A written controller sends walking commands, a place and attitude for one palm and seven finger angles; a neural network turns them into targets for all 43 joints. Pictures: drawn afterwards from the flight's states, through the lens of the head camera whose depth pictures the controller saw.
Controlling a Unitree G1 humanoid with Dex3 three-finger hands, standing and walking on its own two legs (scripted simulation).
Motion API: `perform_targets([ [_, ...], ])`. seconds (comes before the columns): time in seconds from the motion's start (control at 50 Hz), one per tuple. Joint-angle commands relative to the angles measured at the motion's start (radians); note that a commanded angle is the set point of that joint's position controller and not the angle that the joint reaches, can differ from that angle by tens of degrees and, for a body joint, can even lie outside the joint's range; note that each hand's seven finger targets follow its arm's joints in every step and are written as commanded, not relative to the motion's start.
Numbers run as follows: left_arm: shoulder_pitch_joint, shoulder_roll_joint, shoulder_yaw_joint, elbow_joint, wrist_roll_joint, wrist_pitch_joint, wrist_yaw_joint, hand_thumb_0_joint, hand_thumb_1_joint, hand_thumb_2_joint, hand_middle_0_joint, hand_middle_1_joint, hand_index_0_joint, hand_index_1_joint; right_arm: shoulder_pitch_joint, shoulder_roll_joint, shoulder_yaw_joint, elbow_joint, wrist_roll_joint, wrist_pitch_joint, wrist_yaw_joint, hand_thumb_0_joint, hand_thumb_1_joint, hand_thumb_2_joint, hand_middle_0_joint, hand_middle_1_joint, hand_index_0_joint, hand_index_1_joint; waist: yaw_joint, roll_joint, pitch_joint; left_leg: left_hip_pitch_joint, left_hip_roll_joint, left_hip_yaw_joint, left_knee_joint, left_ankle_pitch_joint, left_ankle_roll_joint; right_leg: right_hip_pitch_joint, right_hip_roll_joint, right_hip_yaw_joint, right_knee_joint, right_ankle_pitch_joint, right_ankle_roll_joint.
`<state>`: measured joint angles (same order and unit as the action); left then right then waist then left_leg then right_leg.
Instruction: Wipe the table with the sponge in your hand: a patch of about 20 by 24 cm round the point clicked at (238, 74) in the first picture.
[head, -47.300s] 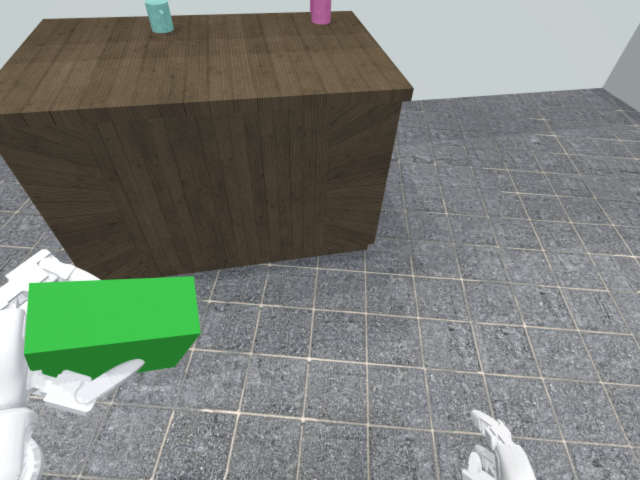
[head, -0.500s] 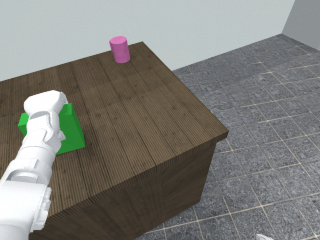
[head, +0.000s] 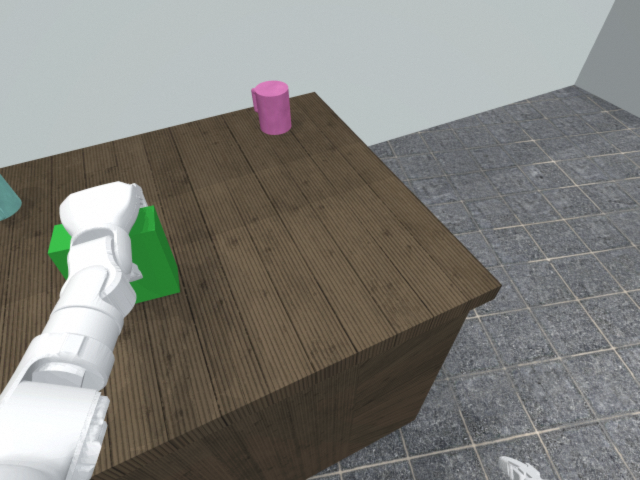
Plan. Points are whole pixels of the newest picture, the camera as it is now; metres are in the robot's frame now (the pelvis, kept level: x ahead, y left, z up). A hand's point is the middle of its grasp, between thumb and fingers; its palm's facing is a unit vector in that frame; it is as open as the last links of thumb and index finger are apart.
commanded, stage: slide back across to the first lane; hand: left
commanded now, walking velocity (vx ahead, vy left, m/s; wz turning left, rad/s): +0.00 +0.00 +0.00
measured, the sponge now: (127, 271) +0.39 +0.30 +0.03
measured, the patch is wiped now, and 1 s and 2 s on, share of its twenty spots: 1.00 1.00 1.00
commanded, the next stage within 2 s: wipe back along the first lane in 0.30 s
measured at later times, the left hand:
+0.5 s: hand (83, 261) +0.36 +0.33 +0.09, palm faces -0.02 -0.06 -1.00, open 9.9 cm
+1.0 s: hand (90, 287) +0.33 +0.30 +0.09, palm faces -0.02 -0.05 -1.00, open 9.9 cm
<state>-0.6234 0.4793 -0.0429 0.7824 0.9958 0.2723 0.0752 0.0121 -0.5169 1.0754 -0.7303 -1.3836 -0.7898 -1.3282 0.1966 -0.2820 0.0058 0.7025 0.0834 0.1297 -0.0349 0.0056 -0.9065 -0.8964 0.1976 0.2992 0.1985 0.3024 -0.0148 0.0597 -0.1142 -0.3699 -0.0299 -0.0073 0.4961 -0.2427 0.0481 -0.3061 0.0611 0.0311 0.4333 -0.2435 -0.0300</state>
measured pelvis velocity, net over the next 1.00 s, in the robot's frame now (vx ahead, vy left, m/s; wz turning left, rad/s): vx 0.00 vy -0.01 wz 0.04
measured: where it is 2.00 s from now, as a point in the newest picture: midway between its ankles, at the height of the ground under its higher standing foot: outside the picture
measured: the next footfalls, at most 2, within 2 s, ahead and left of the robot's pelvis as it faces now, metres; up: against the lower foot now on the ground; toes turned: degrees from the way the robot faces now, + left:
none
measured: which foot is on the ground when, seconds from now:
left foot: down 0.00-1.00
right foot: down 0.00-1.00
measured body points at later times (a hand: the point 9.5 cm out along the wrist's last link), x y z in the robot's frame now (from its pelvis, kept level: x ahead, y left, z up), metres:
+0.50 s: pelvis +0.01 +0.02 +0.00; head +0.02 +0.01 +0.45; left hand +0.36 +0.33 +0.14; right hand +0.21 -0.19 -0.11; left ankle +0.00 +0.09 -0.74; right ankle -0.02 -0.11 -0.74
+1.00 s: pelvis +0.00 -0.01 +0.00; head +0.00 -0.03 +0.45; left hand +0.32 +0.30 +0.14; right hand +0.20 -0.24 -0.10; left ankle +0.00 +0.09 -0.74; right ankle -0.02 -0.11 -0.74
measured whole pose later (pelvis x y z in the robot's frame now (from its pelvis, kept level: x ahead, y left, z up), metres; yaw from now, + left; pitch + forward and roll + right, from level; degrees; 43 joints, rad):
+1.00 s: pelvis +0.00 -0.01 +0.00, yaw +2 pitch +2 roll -1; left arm -0.34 0.46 -0.08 0.43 0.96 0.37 0.03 -0.01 -0.48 1.07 -0.68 -1.44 -0.73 -1.39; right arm 0.11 -0.29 0.03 0.67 0.08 0.14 -0.03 0.01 -0.91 -0.90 0.20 0.30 0.20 0.30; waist 0.05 0.08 -0.08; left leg -0.28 -0.04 -0.04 0.48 -0.24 0.04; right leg -0.20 0.05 0.00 0.42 -0.26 -0.04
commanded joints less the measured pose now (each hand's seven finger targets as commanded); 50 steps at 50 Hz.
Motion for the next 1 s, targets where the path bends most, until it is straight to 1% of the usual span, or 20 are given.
perform_targets([
  [0.0, -0.286, 0.284, 0.050, -0.213, 0.022, 0.047, 0.011, 0.000, 0.100, 1.300, -1.200, -1.600, -1.200, -1.600, -0.121, -0.135, -0.045, -0.153, -0.002, -0.045, -0.011, 0.000, -0.900, -0.900, 0.200, 0.300, 0.200, 0.300, 0.048, -0.015, -0.254, 0.207, 0.020, -0.043, -0.044, 0.335, 0.009, 0.095, -0.017, -0.038, -0.031, 0.278, -0.043],
  [0.04, -0.292, 0.281, 0.040, -0.226, 0.034, 0.058, 0.000, 0.000, 0.100, 1.300, -1.200, -1.600, -1.200, -1.600, -0.126, -0.134, -0.042, -0.151, -0.003, -0.041, -0.012, 0.000, -0.900, -0.900, 0.200, 0.300, 0.200, 0.300, 0.042, -0.019, -0.233, 0.217, 0.022, -0.052, -0.048, 0.345, 0.004, 0.078, -0.015, -0.043, -0.036, 0.263, -0.046],
  [0.08, -0.341, 0.248, 0.008, -0.271, 0.038, 0.055, -0.016, 0.000, 0.100, 1.300, -1.200, -1.600, -1.200, -1.600, -0.145, -0.125, -0.035, -0.162, -0.002, -0.044, -0.014, 0.000, -0.900, -0.900, 0.200, 0.300, 0.200, 0.300, 0.037, 0.021, -0.225, 0.243, 0.028, -0.070, -0.057, 0.368, -0.004, 0.049, -0.014, -0.051, -0.035, 0.235, -0.053],
  [0.1, -0.332, 0.284, 0.030, -0.254, 0.053, 0.057, -0.016, 0.000, 0.100, 1.300, -1.200, -1.600, -1.200, -1.600, -0.128, -0.135, -0.040, -0.147, -0.006, -0.041, -0.014, 0.000, -0.900, -0.900, 0.200, 0.300, 0.200, 0.300, 0.039, 0.028, -0.234, 0.265, 0.031, -0.077, -0.050, 0.380, -0.009, 0.040, -0.011, -0.053, -0.031, 0.223, -0.056],
  [0.16, -0.308, 0.236, 0.000, -0.278, 0.056, 0.053, -0.027, 0.000, 0.100, 1.300, -1.200, -1.600, -1.200, -1.600, -0.134, -0.126, -0.039, -0.155, -0.010, -0.038, -0.010, 0.000, -0.900, -0.900, 0.200, 0.300, 0.200, 0.300, 0.041, 0.027, -0.249, 0.292, 0.035, -0.089, -0.042, 0.415, -0.022, 0.028, -0.010, -0.055, -0.032, 0.223, -0.060],
  [0.18, -0.309, 0.217, -0.004, -0.328, 0.045, 0.041, -0.031, 0.000, 0.100, 1.300, -1.200, -1.600, -1.200, -1.600, -0.147, -0.121, -0.038, -0.168, -0.009, -0.042, -0.008, 0.000, -0.900, -0.900, 0.200, 0.300, 0.200, 0.300, 0.047, 0.063, -0.278, 0.319, 0.039, -0.100, -0.039, 0.483, -0.030, 0.034, -0.012, -0.056, -0.025, 0.240, -0.062],
  [0.28, -0.243, 0.188, 0.004, -0.396, 0.022, 0.042, -0.026, 0.000, 0.100, 1.300, -1.200, -1.600, -1.200, -1.600, -0.162, -0.117, -0.038, -0.174, -0.016, -0.038, 0.000, 0.000, -0.900, -0.900, 0.200, 0.300, 0.200, 0.300, 0.055, 0.017, -0.297, 0.347, 0.050, -0.117, -0.025, 0.587, -0.042, 0.052, -0.012, -0.057, -0.023, 0.290, -0.058],
  [0.3, -0.204, 0.227, 0.034, -0.382, 0.024, 0.049, -0.022, 0.000, 0.100, 1.300, -1.200, -1.600, -1.200, -1.600, -0.159, -0.126, -0.037, -0.166, -0.019, -0.036, 0.001, 0.000, -0.900, -0.900, 0.200, 0.300, 0.200, 0.300, 0.064, 0.002, -0.293, 0.341, 0.047, -0.113, -0.024, 0.583, -0.040, 0.065, -0.011, -0.053, -0.027, 0.295, -0.057],
  [0.4, -0.209, 0.233, 0.028, -0.388, 0.035, 0.067, -0.025, 0.000, 0.100, 1.300, -1.200, -1.600, -1.200, -1.600, -0.175, -0.126, -0.030, -0.160, -0.020, -0.033, -0.001, 0.000, -0.900, -0.900, 0.200, 0.300, 0.200, 0.300, 0.060, -0.001, -0.264, 0.317, 0.038, -0.105, -0.041, 0.507, -0.033, 0.079, -0.013, -0.053, -0.038, 0.268, -0.060],
  [0.46, -0.178, 0.171, -0.025, -0.387, 0.036, 0.072, -0.037, 0.000, 0.100, 1.300, -1.200, -1.600, -1.200, -1.600, -0.184, -0.121, -0.027, -0.162, -0.017, -0.032, 0.000, 0.000, -0.900, -0.900, 0.200, 0.300, 0.200, 0.300, 0.052, 0.002, -0.236, 0.306, 0.035, -0.102, -0.046, 0.446, -0.030, 0.062, -0.013, -0.055, -0.046, 0.240, -0.060],
  [0.5, -0.154, 0.144, -0.042, -0.427, 0.030, 0.063, -0.044, 0.000, 0.100, 1.300, -1.200, -1.600, -1.200, -1.600, -0.187, -0.120, -0.029, -0.170, -0.017, -0.037, 0.002, 0.000, -0.900, -0.900, 0.200, 0.300, 0.200, 0.300, 0.057, 0.020, -0.258, 0.331, 0.040, -0.115, -0.043, 0.476, -0.032, 0.063, -0.012, -0.058, -0.037, 0.233, -0.061],
  [0.56, -0.057, 0.160, -0.006, -0.422, 0.007, 0.063, -0.043, 0.000, 0.100, 1.300, -1.200, -1.600, -1.200, -1.600, -0.192, -0.123, -0.026, -0.174, -0.017, -0.036, 0.007, 0.000, -0.900, -0.900, 0.200, 0.300, 0.200, 0.300, 0.068, -0.025, -0.234, 0.286, 0.031, -0.099, -0.049, 0.423, -0.024, 0.098, -0.013, -0.054, -0.045, 0.252, -0.059],
  [0.6, -0.076, 0.122, -0.041, -0.445, -0.002, 0.065, -0.044, 0.000, 0.100, 1.300, -1.200, -1.600, -1.200, -1.600, -0.199, -0.122, -0.025, -0.176, -0.015, -0.036, 0.004, 0.000, -0.900, -0.900, 0.200, 0.300, 0.200, 0.300, 0.056, -0.034, -0.209, 0.280, 0.034, -0.101, -0.057, 0.386, -0.018, 0.084, -0.012, -0.057, -0.044, 0.231, -0.057],
  [0.7, 0.011, 0.138, -0.018, -0.468, -0.002, 0.076, -0.039, 0.000, 0.100, 1.300, -1.200, -1.600, -1.200, -1.600, -0.216, -0.123, -0.026, -0.180, -0.012, -0.038, 0.007, 0.000, -0.900, -0.900, 0.200, 0.300, 0.200, 0.300, 0.071, -0.008, -0.181, 0.255, 0.024, -0.090, -0.063, 0.338, -0.007, 0.105, -0.013, -0.051, -0.046, 0.215, -0.060],
  [0.74, 0.026, 0.104, -0.051, -0.449, -0.003, 0.084, -0.043, 0.000, 0.100, 1.300, -1.200, -1.600, -1.200, -1.600, -0.221, -0.121, -0.022, -0.180, -0.009, -0.036, 0.005, 0.000, -0.900, -0.900, 0.200, 0.300, 0.200, 0.300, 0.061, -0.036, -0.142, 0.230, 0.022, -0.082, -0.070, 0.289, -0.001, 0.091, -0.012, -0.050, -0.053, 0.194, -0.057],
  [0.78, 0.002, 0.113, -0.044, -0.478, -0.002, 0.085, -0.047, 0.000, 0.100, 1.300, -1.200, -1.600, -1.200, -1.600, -0.229, -0.123, -0.023, -0.181, -0.007, -0.037, 0.004, 0.000, -0.900, -0.900, 0.200, 0.300, 0.200, 0.300, 0.060, -0.021, -0.144, 0.231, 0.022, -0.084, -0.076, 0.274, 0.000, 0.093, -0.013, -0.045, -0.053, 0.183, -0.060],
  [0.8, 0.048, 0.106, -0.046, -0.471, -0.005, 0.087, -0.046, 0.000, 0.100, 1.300, -1.200, -1.600, -1.200, -1.600, -0.225, -0.122, -0.025, -0.185, -0.008, -0.040, 0.005, 0.000, -0.900, -0.900, 0.200, 0.300, 0.200, 0.300, 0.068, -0.027, -0.149, 0.230, 0.016, -0.076, -0.066, 0.275, 0.006, 0.108, -0.014, -0.044, -0.051, 0.193, -0.058],
  [0.86, 0.057, 0.105, -0.052, -0.440, -0.014, 0.094, -0.054, 0.000, 0.100, 1.300, -1.200, -1.600, -1.200, -1.600, -0.232, -0.125, -0.019, -0.181, -0.004, -0.037, -0.001, 0.000, -0.900, -0.900, 0.200, 0.300, 0.200, 0.300, 0.057, -0.063, -0.113, 0.198, 0.011, -0.064, -0.072, 0.215, 0.010, 0.100, -0.016, -0.030, -0.066, 0.175, -0.052],
  [0.88, 0.052, 0.141, -0.015, -0.451, -0.019, 0.091, -0.055, 0.000, 0.100, 1.300, -1.200, -1.600, -1.200, -1.600, -0.233, -0.127, -0.020, -0.180, -0.005, -0.038, -0.003, 0.000, -0.900, -0.900, 0.200, 0.300, 0.200, 0.300, 0.061, -0.064, -0.124, 0.196, 0.010, -0.065, -0.074, 0.212, 0.012, 0.116, -0.017, -0.024, -0.065, 0.181, -0.053],
  [0.98, 0.129, 0.176, 0.021, -0.483, -0.032, 0.071, -0.071, 0.000, 0.100, 1.300, -1.200, -1.600, -1.200, -1.600, -0.243, -0.126, -0.017, -0.191, -0.006, -0.045, -0.005, 0.000, -0.900, -0.900, 0.200, 0.300, 0.200, 0.300, 0.068, -0.074, -0.143, 0.182, -0.003, -0.051, -0.055, 0.245, 0.017, 0.171, -0.027, 0.000, -0.053, 0.287, -0.046],
])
